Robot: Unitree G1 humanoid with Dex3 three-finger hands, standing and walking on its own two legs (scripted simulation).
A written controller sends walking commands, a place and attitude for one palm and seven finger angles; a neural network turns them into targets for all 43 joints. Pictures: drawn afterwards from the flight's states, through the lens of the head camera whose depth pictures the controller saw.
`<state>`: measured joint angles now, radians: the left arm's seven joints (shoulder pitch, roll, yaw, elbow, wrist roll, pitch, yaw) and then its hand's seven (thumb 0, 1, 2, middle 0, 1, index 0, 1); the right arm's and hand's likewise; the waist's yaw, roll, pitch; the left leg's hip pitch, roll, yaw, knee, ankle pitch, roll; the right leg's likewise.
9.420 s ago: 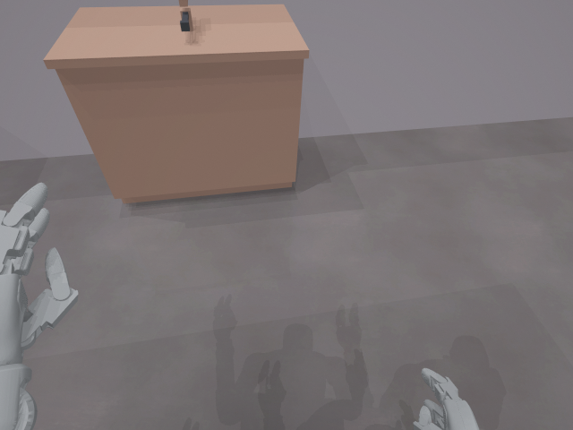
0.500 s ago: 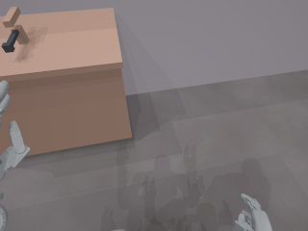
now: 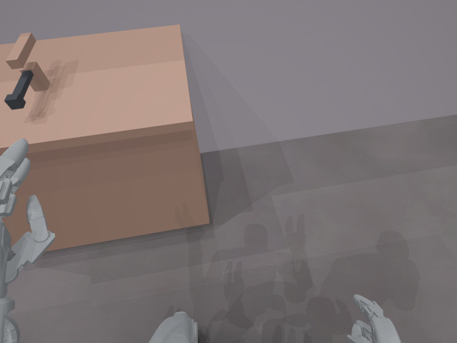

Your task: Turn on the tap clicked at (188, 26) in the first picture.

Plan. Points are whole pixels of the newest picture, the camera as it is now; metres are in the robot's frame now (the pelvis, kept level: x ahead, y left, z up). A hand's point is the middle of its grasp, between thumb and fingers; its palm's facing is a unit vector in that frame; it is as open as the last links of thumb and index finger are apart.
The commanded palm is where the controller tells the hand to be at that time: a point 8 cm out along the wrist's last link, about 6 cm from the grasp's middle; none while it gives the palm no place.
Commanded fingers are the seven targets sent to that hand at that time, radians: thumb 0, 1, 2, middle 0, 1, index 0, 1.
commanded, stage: take the last steps up to it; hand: left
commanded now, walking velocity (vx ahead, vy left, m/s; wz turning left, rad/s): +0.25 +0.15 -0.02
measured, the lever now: (15, 101) +0.60 +0.58 +0.04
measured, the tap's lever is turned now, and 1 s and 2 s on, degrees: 0 0 0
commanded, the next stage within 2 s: come to a stop and stand still in 0.48 s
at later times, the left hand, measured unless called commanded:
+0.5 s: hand (43, 163) +0.32 +0.28 +0.17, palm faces +0.40 -0.78 -0.48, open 7.4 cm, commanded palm +0.27 +0.33 +0.17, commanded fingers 0.00 0.90 0.90 -0.20 -0.30 -0.20 -0.30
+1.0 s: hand (28, 148) +0.34 +0.32 +0.17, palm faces +0.32 -0.85 -0.42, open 7.4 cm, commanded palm +0.29 +0.36 +0.17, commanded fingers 0.00 0.90 0.90 -0.20 -0.30 -0.20 -0.30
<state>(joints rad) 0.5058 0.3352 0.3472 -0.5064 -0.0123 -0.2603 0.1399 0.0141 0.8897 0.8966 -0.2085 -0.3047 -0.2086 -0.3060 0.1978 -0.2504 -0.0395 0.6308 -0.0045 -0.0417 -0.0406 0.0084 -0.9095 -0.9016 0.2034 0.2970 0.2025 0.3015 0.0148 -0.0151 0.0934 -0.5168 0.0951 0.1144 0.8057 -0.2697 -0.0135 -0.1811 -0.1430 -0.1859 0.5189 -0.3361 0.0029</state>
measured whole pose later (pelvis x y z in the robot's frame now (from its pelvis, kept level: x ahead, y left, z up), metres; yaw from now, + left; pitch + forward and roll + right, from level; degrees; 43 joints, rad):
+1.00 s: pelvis +0.12 +0.09 -0.01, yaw -3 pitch +0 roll +0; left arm 0.50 0.40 0.37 -0.60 -0.05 -0.19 0.13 0.02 0.89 0.90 -0.20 -0.30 -0.20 -0.31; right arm 0.19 -0.12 0.04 0.55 -0.01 -0.11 -0.02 0.00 -0.91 -0.90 0.20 0.30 0.20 0.30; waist 0.01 -0.02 0.07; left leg -0.32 0.10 0.11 0.52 -0.18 -0.02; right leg -0.28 0.01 -0.11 0.60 -0.38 0.04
